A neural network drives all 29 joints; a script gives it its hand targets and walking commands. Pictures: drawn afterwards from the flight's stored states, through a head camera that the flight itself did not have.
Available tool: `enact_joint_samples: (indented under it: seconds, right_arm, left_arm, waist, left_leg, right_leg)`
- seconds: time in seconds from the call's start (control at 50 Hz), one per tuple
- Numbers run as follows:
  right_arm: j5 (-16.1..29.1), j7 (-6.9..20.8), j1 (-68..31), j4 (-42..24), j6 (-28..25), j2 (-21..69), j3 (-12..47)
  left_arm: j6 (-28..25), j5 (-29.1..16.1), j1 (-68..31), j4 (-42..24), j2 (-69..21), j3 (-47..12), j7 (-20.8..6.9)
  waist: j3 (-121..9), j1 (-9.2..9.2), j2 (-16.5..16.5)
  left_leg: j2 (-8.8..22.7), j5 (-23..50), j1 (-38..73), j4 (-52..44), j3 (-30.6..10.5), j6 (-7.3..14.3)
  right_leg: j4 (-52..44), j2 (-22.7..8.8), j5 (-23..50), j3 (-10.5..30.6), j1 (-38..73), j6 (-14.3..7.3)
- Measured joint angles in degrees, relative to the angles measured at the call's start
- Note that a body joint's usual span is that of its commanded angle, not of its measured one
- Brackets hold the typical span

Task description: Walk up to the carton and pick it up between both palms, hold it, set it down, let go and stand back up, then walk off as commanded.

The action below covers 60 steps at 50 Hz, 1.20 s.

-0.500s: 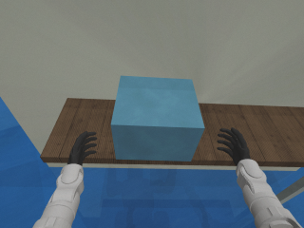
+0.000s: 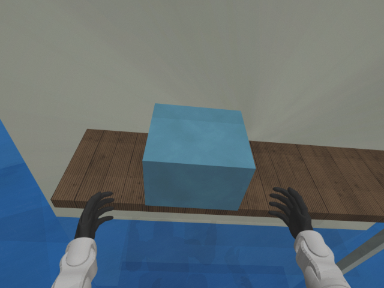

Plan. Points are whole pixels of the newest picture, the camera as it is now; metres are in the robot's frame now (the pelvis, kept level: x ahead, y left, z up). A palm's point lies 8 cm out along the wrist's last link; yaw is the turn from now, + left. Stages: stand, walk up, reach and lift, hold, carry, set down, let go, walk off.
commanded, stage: set down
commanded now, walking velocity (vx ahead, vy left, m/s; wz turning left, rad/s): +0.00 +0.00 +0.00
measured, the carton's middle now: (195, 155) +0.51 -0.01 -0.02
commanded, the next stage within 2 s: let go in 1.54 s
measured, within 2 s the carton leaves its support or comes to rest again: neither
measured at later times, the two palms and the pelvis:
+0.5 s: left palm (86, 261) +0.21 +0.22 -0.02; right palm (305, 262) +0.21 -0.23 +0.00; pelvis +0.01 -0.01 +0.00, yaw +0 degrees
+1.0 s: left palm (90, 263) +0.21 +0.21 -0.04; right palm (304, 260) +0.22 -0.24 -0.02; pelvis +0.02 -0.02 +0.00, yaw +0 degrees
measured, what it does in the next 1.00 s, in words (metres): stands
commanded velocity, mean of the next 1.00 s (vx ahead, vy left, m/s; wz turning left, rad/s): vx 0.00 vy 0.00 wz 0.00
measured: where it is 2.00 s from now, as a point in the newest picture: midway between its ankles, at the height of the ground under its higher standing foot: outside the picture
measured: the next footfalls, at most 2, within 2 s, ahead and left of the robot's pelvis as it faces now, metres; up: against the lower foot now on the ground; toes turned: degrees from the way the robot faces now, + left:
none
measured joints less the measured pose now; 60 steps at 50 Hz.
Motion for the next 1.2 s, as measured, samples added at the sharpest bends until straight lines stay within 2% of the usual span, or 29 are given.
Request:
enact_joint_samples:
  seconds: [0.24,0.34,0.46,0.52,0.66,0.8,0.9,1.2]
  right_arm:
    - [0.00,-0.03,12.87,-7.98,0.80,0.91,0.01]
    - [-0.11,-0.82,16.83,-11.90,2.13,1.96,0.01]
    - [-2.06,-3.19,17.57,-13.05,5.08,4.22,0.02]
    - [-2.80,-3.56,18.21,-16.32,5.30,5.30,0.02]
    - [-3.82,-3.57,18.22,-16.44,7.58,5.31,0.01]
    - [-4.72,-3.23,18.21,-16.45,8.00,3.83,0.01]
    - [-4.78,-3.05,18.27,-16.68,7.31,3.70,0.00]
    - [-6.55,-3.05,18.54,-14.36,6.72,4.81,0.00]
  left_arm:
    - [1.98,0.00,12.94,-6.96,0.00,0.00,0.09]
    - [2.71,0.00,14.12,-7.16,0.00,-0.01,0.06]
    - [5.49,-0.01,13.09,-7.35,0.00,0.05,-0.96]
    - [6.18,-0.01,12.70,-8.77,0.01,0.07,-1.03]
    - [10.15,-0.01,12.25,-9.15,0.01,0.07,-1.01]
    - [11.90,-0.01,12.74,-9.94,0.01,0.04,-0.57]
    - [11.42,0.00,14.35,-12.13,0.01,0.02,-0.45]
    - [12.77,0.00,15.25,-11.55,0.01,0.07,-2.30]
  waist:
    - [1.70,-0.01,-0.02]
    - [1.71,-0.01,0.06]
    - [2.02,-0.01,0.06]
    - [2.57,-0.01,0.06]
    - [4.07,0.00,0.06]
    - [5.23,0.00,0.29]
    - [5.34,0.00,0.31]
    - [7.35,0.00,0.59]
  left_leg:
    - [-0.30,0.08,6.41,-2.53,0.00,-0.51]
    - [-0.29,0.50,6.97,-3.28,0.00,-0.61]
    - [-0.32,0.53,7.03,-3.32,0.00,-0.62]
    - [-0.44,0.49,7.15,-3.32,0.01,-0.62]
    - [-0.64,0.15,7.76,-3.32,0.01,-0.62]
    - [-0.64,-0.15,7.93,-3.45,0.01,-0.62]
    - [-0.64,-0.30,8.30,-3.88,0.01,-0.69]
    - [-0.64,-0.56,9.47,-4.86,0.01,-1.11]
  right_leg:
    - [-0.07,-0.27,-1.32,0.01,5.27,-0.68]
    - [-0.07,-0.26,-1.36,0.01,5.49,-0.88]
    - [-0.07,-0.29,-1.37,0.01,5.53,-0.92]
    - [-0.07,-0.41,-1.40,0.01,5.67,-0.94]
    - [-0.07,-0.61,-1.71,0.01,6.30,-0.94]
    - [-0.07,-0.60,-2.08,0.01,6.42,-0.94]
    - [-0.07,-0.60,-2.46,0.01,6.57,-0.96]
    - [-0.07,-0.60,-3.27,0.02,7.29,-1.17]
